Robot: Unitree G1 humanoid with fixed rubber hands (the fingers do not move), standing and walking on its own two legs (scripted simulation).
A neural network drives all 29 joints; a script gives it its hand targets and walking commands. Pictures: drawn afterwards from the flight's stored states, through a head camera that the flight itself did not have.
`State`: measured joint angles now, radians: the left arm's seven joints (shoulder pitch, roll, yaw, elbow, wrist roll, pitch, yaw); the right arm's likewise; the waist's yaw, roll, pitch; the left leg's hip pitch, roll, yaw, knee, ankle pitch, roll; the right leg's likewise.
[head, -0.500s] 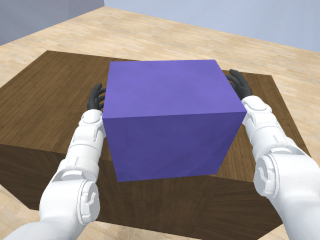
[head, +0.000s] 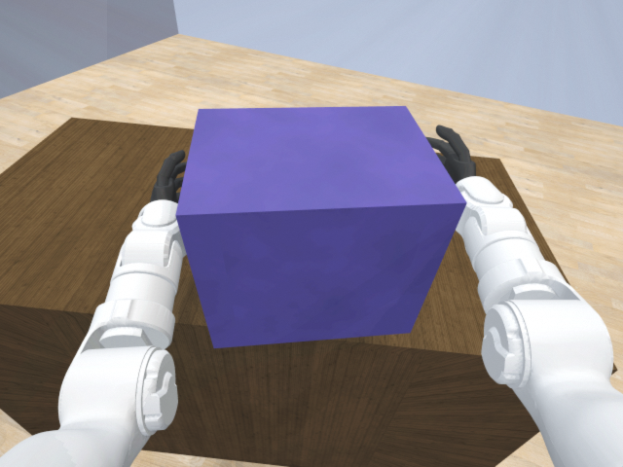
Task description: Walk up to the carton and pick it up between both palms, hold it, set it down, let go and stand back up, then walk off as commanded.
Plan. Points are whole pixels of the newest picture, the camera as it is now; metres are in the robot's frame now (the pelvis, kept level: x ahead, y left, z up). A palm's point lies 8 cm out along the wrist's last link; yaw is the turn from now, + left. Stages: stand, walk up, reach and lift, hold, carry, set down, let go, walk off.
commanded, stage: reach and lift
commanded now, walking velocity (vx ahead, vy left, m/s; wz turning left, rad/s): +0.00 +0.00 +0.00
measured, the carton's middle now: (310, 226) +0.41 +0.04 +0.12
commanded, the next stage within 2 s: hold in 1.66 s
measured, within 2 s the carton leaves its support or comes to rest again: neither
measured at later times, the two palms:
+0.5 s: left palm (164, 195) +0.38 +0.23 +0.18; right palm (469, 171) +0.42 -0.15 +0.23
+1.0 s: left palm (157, 183) +0.37 +0.23 +0.20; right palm (477, 157) +0.40 -0.15 +0.26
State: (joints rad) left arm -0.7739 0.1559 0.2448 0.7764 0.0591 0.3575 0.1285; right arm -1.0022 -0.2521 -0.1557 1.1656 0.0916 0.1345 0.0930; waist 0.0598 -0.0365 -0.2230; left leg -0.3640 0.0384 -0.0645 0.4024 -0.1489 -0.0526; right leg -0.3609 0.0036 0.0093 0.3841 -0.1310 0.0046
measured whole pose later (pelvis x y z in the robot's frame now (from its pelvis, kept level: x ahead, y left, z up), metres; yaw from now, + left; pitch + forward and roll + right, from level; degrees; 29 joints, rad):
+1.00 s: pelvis -0.01 +0.00 +0.00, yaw +0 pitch +1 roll -1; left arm -0.80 0.20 0.27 0.63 0.06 0.59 0.05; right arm -1.04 -0.23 -0.16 0.99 0.17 0.40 0.01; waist 0.01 -0.05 -0.19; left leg -0.27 0.04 -0.06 0.40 -0.16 -0.05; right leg -0.26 0.00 0.01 0.38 -0.14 0.01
